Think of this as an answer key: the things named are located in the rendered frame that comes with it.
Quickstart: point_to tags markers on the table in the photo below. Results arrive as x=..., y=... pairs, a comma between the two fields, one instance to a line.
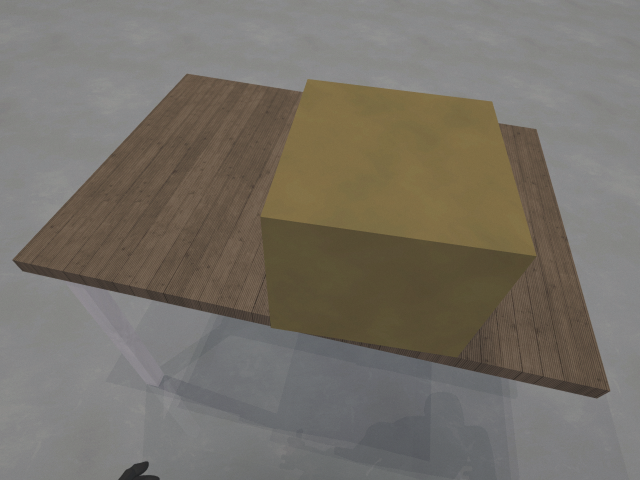
x=173, y=215

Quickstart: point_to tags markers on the carton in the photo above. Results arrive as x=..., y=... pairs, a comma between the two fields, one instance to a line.
x=393, y=219

